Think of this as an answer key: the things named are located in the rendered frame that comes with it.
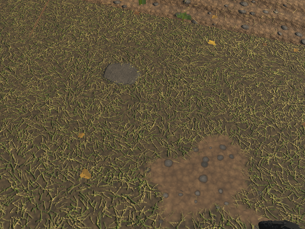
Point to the robot right hand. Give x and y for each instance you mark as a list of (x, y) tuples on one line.
[(277, 224)]

